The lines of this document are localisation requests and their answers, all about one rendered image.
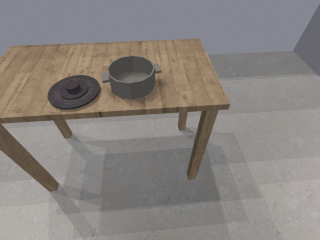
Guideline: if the table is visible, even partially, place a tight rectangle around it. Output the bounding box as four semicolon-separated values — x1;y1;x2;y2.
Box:
0;38;230;192

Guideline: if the lid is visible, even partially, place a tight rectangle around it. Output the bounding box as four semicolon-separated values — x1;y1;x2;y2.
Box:
47;75;100;110

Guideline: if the knob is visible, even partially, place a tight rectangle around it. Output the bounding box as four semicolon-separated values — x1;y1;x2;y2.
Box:
65;80;80;92

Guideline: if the pot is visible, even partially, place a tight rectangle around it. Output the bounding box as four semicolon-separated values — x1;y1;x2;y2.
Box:
101;55;162;100

